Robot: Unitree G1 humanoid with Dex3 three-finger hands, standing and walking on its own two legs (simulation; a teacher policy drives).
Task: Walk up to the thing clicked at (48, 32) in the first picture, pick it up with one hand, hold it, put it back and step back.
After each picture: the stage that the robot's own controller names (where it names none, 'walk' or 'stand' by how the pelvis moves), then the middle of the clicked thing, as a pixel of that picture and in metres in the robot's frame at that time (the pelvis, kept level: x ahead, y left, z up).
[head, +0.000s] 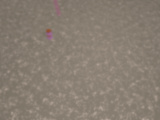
stand; (49, 34) +1.52 +0.39 -0.72
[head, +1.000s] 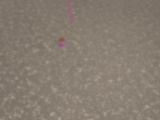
walk; (61, 42) +1.43 +0.18 -0.70
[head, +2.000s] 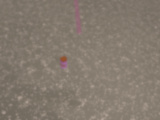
walk; (63, 62) +0.95 +0.16 -0.70
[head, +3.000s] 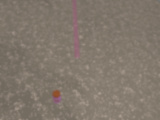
walk; (56, 96) +0.62 +0.17 -0.70
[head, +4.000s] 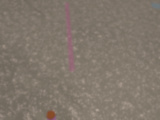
stand; (51, 117) +0.48 +0.19 -0.71
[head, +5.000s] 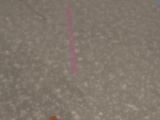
stand; out of the picture +0.45 +0.21 -0.72
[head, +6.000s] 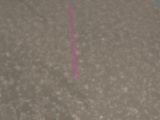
stand; out of the picture +0.42 +0.21 -0.73
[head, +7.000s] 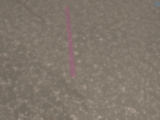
stand; out of the picture +0.42 +0.22 -0.73
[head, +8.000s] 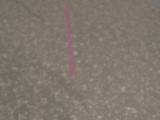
stand; out of the picture +0.42 +0.23 -0.73
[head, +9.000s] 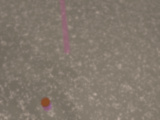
go down; (46, 104) +0.44 +0.22 -0.66
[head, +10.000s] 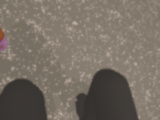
go down; out of the picture +0.50 +0.25 -0.28
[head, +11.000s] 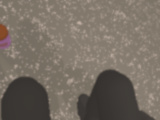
close in; (0, 37) +0.51 +0.25 -0.28
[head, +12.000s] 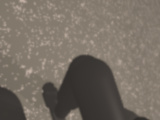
close in; out of the picture +0.49 +0.29 -0.23
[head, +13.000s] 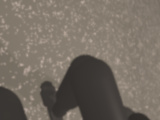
lift; out of the picture +0.48 +0.29 -0.24
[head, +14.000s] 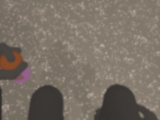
lift; (16, 68) +0.36 +0.23 -0.10
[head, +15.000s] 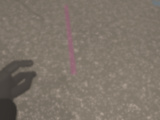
hold; out of the picture +0.36 +0.28 -0.70
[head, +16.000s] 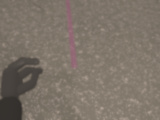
hold; out of the picture +0.35 +0.29 -0.69
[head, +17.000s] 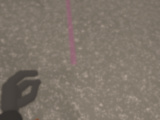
hold; out of the picture +0.35 +0.30 -0.69
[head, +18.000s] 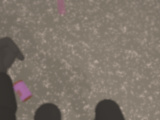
crouch; (22, 90) +0.39 +0.31 -0.51
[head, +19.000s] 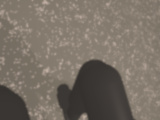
lower; out of the picture +0.38 +0.36 -0.28
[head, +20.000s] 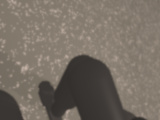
lower; out of the picture +0.36 +0.38 -0.27
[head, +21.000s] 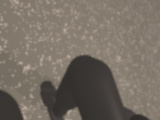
lower; out of the picture +0.36 +0.38 -0.27
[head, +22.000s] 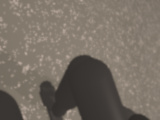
lower; out of the picture +0.36 +0.38 -0.27
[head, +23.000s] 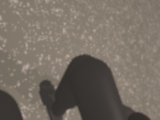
lower; out of the picture +0.36 +0.38 -0.27
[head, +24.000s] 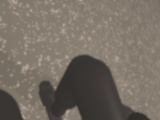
open; out of the picture +0.36 +0.38 -0.27
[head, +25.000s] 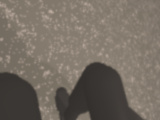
stand; out of the picture +0.37 +0.36 -0.28
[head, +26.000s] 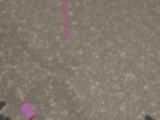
stand; (27, 110) +0.36 +0.32 -0.61
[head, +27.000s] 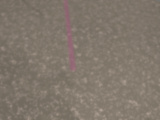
stand; out of the picture +0.35 +0.32 -0.69
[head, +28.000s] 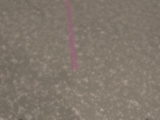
stand; out of the picture +0.34 +0.31 -0.69
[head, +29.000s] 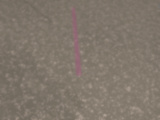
stand; out of the picture +0.35 +0.30 -0.74
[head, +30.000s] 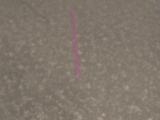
stand; out of the picture +0.34 +0.33 -0.75
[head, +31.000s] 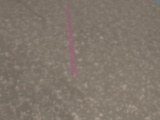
stand; out of the picture +0.32 +0.34 -0.75
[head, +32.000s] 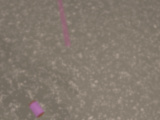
walk; (36, 108) +0.42 +0.30 -0.73
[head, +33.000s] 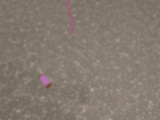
walk; (45, 81) +0.71 +0.37 -0.72
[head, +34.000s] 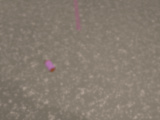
stand; (50, 65) +0.98 +0.33 -0.73
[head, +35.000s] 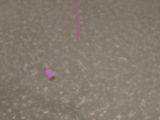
stand; (49, 74) +0.93 +0.31 -0.75
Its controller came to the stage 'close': yes
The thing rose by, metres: 0.27
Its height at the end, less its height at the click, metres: -0.02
